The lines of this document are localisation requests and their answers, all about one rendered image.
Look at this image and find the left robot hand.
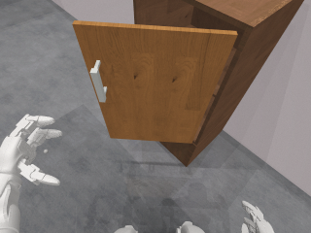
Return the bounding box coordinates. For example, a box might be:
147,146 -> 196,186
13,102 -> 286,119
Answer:
0,114 -> 63,185

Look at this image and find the right robot hand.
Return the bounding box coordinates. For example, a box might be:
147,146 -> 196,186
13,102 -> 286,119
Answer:
241,200 -> 274,233

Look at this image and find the cupboard door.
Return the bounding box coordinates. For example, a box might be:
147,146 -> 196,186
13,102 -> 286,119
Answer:
72,20 -> 238,144

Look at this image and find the robot right shin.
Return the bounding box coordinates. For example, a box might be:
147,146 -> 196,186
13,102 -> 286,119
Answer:
182,221 -> 192,226

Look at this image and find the left robot forearm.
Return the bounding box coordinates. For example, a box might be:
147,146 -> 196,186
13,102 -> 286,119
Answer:
0,172 -> 23,233

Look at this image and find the handle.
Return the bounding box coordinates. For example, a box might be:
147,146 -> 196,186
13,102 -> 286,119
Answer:
89,60 -> 108,103

